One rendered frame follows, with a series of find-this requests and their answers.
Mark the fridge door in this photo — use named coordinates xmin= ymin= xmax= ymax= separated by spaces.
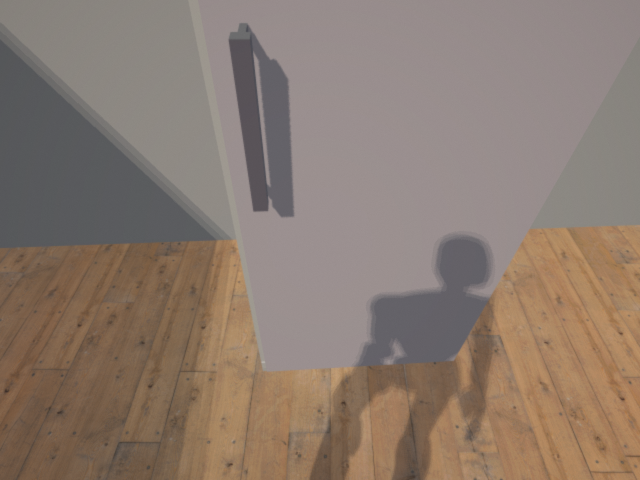
xmin=198 ymin=0 xmax=640 ymax=372

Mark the handle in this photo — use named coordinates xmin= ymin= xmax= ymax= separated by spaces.
xmin=229 ymin=23 xmax=269 ymax=212

